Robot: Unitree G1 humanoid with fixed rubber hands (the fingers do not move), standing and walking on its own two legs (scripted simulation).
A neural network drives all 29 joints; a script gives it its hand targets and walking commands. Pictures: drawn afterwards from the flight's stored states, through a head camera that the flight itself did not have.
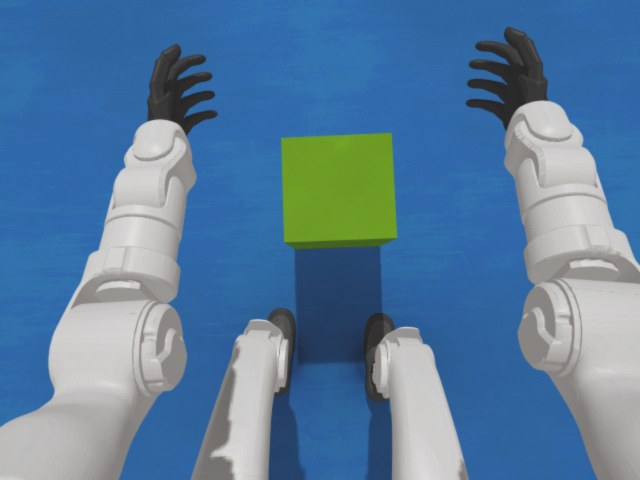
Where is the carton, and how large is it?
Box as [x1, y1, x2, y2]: [281, 133, 396, 248]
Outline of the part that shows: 391,133 281,138 284,242 294,248 374,246 381,245 396,237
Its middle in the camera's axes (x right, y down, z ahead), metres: +0.04 -0.09 +0.86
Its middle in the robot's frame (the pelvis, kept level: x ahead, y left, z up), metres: +0.50 +0.01 -0.51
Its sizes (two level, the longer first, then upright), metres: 0.210 0.200 0.250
